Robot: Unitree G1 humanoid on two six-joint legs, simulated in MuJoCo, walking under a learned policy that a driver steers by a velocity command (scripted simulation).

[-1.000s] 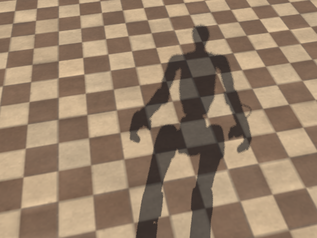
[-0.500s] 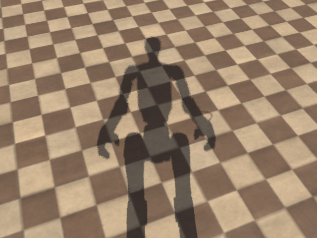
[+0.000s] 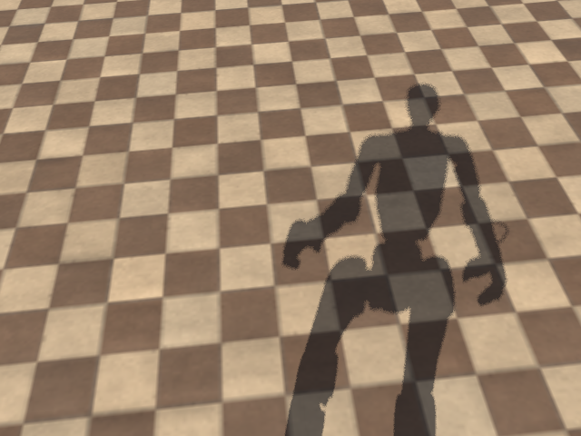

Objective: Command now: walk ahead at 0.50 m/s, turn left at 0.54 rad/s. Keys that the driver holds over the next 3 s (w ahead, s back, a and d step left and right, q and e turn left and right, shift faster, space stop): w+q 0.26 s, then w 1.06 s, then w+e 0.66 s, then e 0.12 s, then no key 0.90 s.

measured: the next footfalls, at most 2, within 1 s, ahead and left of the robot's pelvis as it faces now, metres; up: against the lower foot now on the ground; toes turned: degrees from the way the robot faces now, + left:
left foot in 0.34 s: +0.32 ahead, +0.18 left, +0.00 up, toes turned +15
right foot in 0.86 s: +0.66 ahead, +0.03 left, +0.00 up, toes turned +14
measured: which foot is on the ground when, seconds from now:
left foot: up 0.00-0.32, down 0.34-0.88, up 0.90-1.00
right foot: down 0.00-0.34, up 0.36-0.84, down 0.86-1.00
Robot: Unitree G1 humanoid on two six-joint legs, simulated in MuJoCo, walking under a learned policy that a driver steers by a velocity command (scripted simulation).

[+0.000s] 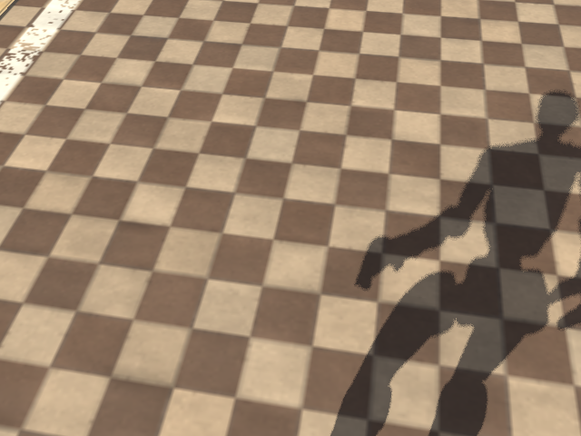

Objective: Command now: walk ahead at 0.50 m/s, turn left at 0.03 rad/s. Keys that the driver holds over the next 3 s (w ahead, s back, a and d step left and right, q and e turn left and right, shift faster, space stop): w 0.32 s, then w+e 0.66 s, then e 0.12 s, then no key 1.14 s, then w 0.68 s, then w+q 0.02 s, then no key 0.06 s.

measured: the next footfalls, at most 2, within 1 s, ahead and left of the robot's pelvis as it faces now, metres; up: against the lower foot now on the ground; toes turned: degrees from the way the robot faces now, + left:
left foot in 0.40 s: +0.39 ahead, +0.16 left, +0.00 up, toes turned +1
right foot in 0.94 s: +0.64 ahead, -0.13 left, +0.00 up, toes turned -21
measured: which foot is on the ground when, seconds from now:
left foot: up 0.00-0.38, down 0.40-0.96, up 0.98-1.00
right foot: down 0.00-0.40, up 0.42-0.92, down 0.94-1.00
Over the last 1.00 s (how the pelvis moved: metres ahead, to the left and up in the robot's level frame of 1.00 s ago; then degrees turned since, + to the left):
0.54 0.09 -0.01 16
